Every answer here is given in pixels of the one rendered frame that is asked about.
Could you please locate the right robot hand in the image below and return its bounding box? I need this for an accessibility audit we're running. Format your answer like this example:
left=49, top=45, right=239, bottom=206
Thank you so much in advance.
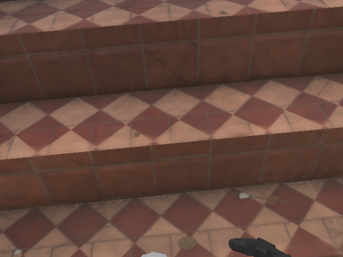
left=229, top=238, right=291, bottom=257

